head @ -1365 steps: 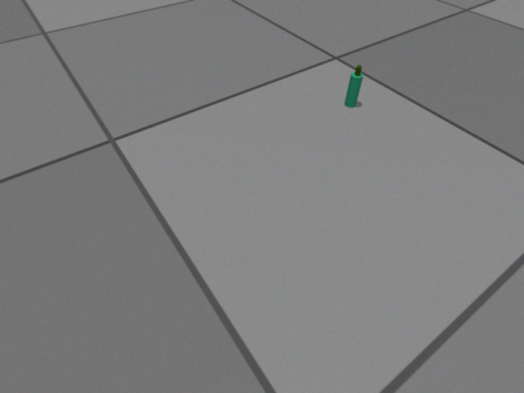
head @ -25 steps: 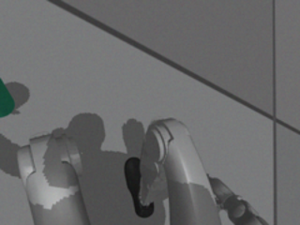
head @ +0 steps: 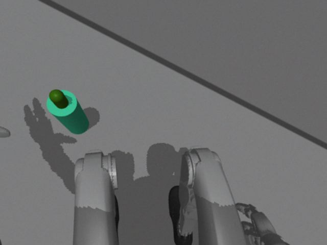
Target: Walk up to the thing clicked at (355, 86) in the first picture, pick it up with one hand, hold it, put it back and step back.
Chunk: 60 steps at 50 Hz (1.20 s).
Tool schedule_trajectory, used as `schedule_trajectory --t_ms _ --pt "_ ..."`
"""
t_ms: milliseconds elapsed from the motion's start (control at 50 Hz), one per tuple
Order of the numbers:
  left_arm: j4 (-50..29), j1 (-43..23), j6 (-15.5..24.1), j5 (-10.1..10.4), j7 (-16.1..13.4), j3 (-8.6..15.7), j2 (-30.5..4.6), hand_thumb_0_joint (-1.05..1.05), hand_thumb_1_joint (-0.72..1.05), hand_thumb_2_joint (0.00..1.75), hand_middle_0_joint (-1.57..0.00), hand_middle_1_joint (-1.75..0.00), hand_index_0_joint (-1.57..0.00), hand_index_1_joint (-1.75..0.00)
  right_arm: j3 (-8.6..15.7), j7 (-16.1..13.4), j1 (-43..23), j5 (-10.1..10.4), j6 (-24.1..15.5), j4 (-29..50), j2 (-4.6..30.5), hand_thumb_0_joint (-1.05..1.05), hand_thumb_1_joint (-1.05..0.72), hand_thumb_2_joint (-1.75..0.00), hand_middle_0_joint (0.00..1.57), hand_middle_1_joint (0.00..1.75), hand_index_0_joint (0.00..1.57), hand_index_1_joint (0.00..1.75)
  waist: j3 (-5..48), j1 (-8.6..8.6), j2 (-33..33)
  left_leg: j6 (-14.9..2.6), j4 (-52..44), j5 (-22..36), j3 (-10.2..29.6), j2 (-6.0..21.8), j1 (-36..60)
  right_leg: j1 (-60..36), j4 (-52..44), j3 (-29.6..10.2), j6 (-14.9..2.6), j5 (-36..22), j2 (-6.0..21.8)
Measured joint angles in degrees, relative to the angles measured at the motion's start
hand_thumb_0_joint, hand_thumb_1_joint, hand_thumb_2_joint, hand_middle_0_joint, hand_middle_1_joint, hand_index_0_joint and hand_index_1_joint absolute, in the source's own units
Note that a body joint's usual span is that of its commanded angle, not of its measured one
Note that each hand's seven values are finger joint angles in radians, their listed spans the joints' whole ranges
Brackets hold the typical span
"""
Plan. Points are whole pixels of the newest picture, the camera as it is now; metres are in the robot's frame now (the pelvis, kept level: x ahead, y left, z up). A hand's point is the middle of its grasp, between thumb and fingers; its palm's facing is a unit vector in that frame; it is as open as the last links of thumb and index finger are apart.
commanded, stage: home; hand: left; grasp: from the side
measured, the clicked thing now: (69, 112) +0.46 +0.26 -0.23
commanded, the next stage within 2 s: none
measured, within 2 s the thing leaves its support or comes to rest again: neither
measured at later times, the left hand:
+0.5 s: hand out of the picture +0.28 +0.30 +0.13, palm faces +0.26 -0.86 -0.44, open 17.3 cm
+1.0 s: hand out of the picture +0.24 +0.21 +0.29, palm faces +0.22 -0.93 -0.30, open 17.4 cm
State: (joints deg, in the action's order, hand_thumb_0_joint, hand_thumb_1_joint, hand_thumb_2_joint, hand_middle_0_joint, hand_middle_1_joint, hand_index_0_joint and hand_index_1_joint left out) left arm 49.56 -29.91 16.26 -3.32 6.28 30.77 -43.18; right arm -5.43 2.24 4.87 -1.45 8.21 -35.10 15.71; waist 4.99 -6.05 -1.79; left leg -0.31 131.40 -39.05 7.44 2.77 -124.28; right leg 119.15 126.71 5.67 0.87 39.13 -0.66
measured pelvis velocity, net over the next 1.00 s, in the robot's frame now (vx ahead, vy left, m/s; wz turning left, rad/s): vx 0.09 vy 0.01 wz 0.13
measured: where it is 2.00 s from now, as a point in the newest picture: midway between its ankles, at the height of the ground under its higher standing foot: (146, 232)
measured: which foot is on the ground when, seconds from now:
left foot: down 0.00-1.00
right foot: down 0.00-1.00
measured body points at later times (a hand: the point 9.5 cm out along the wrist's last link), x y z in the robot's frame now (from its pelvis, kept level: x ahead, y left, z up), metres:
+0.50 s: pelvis +0.04 +0.00 +0.23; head +0.17 +0.04 +0.66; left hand +0.27 +0.34 +0.16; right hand +0.25 -0.24 +0.13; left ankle +0.08 +0.12 -0.34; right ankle +0.10 -0.12 -0.34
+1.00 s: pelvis +0.09 +0.01 +0.34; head +0.11 +0.02 +0.79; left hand +0.22 +0.26 +0.31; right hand +0.27 -0.21 +0.27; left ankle +0.08 +0.12 -0.34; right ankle +0.10 -0.12 -0.34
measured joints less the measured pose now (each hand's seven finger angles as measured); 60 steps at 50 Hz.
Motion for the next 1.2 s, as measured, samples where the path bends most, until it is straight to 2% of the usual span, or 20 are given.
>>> schedule_trajectory --t_ms 80,180,240,280,440,580,700,820,980,1200 --pt "-3.15 3.73 -4.67 0.66 -2.78 -2.73 1.63 -0.02 -0.52 0.08 -0.06 -0.06 -0.06 -0.07 2.63 -0.29 0.93 1.22 0.48 0.47 0.09 0.01 -0.90 -0.90 0.20 0.30 0.21 0.30 1.94 1.64 2.10 -0.25 -4.73 0.14 -1.44 0.40 3.19 -2.48 -4.15 -1.09 0.14 -0.23 -0.10" --pt "-14.60 13.48 -11.25 1.12 -5.00 -8.60 10.04 -0.02 -0.52 0.07 -0.06 -0.06 -0.06 -0.07 4.57 -0.89 1.46 3.40 0.82 2.08 0.01 0.01 -0.90 -0.90 0.20 0.30 0.21 0.30 3.06 3.43 3.45 -0.29 -12.45 0.49 -2.97 0.79 10.16 -8.65 -11.29 -2.16 0.18 -0.75 -0.22" --pt "-21.70 19.61 -14.39 1.13 -6.61 -11.67 14.66 -0.02 -0.51 0.08 -0.06 -0.07 -0.06 -0.07 4.88 -2.09 1.41 4.47 0.40 3.39 -0.73 0.01 -0.90 -0.90 0.20 0.30 0.21 0.30 3.02 3.61 2.89 0.01 -18.18 0.90 -3.66 0.94 16.27 -14.27 -16.57 -2.56 -0.11 -1.16 -0.25" --pt "-24.46 22.39 -16.06 1.11 -7.92 -13.33 16.57 -0.02 -0.51 0.08 -0.07 -0.07 -0.06 -0.07 4.78 -3.22 1.31 4.82 -0.23 4.06 -1.34 0.01 -0.90 -0.90 0.20 0.30 0.21 0.30 2.85 3.52 2.15 0.31 -22.34 1.43 -3.95 0.87 20.80 -18.58 -20.37 -2.64 -0.41 -1.52 -0.13" --pt "-27.09 28.98 -20.47 1.78 -13.09 -17.16 19.69 -0.02 -0.50 0.08 -0.07 -0.07 -0.06 -0.07 4.60 -7.32 1.98 4.36 -4.68 4.88 -2.19 0.01 -0.90 -0.90 0.20 0.30 0.21 0.30 4.79 3.40 1.20 1.17 -37.88 3.60 -3.93 0.40 38.54 -36.56 -35.73 -1.95 -1.18 -3.24 0.32" --pt "-26.86 34.04 -24.05 2.80 -15.02 -21.81 23.57 -0.01 -0.51 0.07 -0.06 -0.06 -0.06 -0.06 4.70 -8.71 4.36 4.13 -7.84 5.12 -1.79 0.01 -0.89 -0.90 0.20 0.30 0.21 0.30 5.50 3.52 2.41 1.00 -49.60 5.42 -4.53 0.24 53.42 -51.62 -47.84 -2.11 -0.88 -5.27 0.42" --pt "-32.97 40.90 -27.57 3.63 -15.94 -26.07 26.97 -0.01 -0.51 0.08 -0.06 -0.06 -0.06 -0.06 4.21 -9.84 7.79 4.29 -8.79 5.33 -2.70 0.01 -0.89 -0.90 0.20 0.30 0.21 0.30 4.49 3.46 2.60 0.82 -59.44 7.55 -5.13 0.09 66.05 -64.30 -57.96 -2.35 -0.63 -7.60 0.49" --pt "-41.91 48.83 -30.55 4.38 -16.72 -29.38 28.78 -0.01 -0.51 0.08 -0.06 -0.06 -0.06 -0.06 3.66 -11.18 10.91 4.23 -9.40 6.26 -3.57 0.01 -0.89 -0.90 0.20 0.30 0.21 0.30 3.98 3.41 3.25 0.61 -67.57 9.47 -5.74 0.00 76.56 -74.85 -66.48 -2.70 -0.34 -9.86 0.51" --pt "-51.34 57.07 -32.18 4.60 -16.18 -32.51 30.32 -0.01 -0.53 0.06 -0.06 -0.06 -0.05 -0.06 3.58 -12.10 12.08 3.70 -11.02 7.67 -4.00 0.01 -0.89 -0.90 0.20 0.30 0.21 0.31 3.78 4.06 4.34 0.28 -72.98 10.61 -6.44 -0.25 84.50 -82.72 -72.09 -3.21 0.05 -11.25 0.72" --pt "-51.02 56.91 -32.21 4.14 -14.99 -31.87 30.58 -0.01 -0.56 0.05 -0.05 -0.05 -0.05 -0.06 3.38 -11.82 10.23 2.64 -13.62 8.09 -3.86 0.01 -0.89 -0.90 0.20 0.30 0.21 0.31 0.71 5.03 3.40 0.70 -74.87 11.81 -6.01 -0.53 86.84 -85.01 -73.39 -2.75 -0.32 -11.91 0.93"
